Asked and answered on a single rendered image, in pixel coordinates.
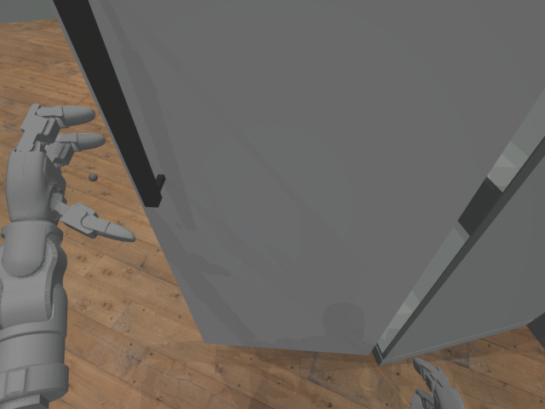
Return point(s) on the robot left hand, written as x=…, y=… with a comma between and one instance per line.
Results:
x=33, y=172

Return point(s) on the robot left forearm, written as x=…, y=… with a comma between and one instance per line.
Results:
x=33, y=315

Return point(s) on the handle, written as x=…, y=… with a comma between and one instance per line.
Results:
x=82, y=29

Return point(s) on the fridge door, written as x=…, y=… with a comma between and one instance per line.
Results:
x=316, y=153

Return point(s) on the robot right hand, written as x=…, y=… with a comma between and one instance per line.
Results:
x=444, y=396

